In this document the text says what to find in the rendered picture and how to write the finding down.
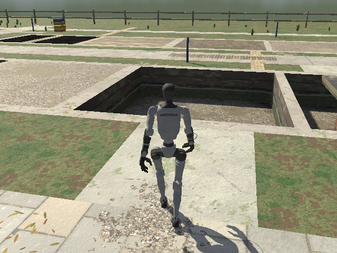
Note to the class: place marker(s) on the robot right forearm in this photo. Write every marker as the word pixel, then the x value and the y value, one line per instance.
pixel 190 138

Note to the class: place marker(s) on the robot left upper arm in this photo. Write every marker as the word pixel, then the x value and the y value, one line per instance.
pixel 150 120

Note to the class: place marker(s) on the left robot foot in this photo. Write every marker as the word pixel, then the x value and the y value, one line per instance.
pixel 164 203

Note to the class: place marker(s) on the robot right upper arm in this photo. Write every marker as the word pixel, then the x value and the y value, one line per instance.
pixel 187 119

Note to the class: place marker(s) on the robot left forearm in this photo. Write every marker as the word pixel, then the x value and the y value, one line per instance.
pixel 145 145

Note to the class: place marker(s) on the left robot hand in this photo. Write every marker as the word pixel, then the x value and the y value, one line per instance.
pixel 143 167

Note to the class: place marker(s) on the robot right thigh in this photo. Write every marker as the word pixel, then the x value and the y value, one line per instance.
pixel 179 167

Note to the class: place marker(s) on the right robot hand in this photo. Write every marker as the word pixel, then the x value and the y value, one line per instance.
pixel 187 145

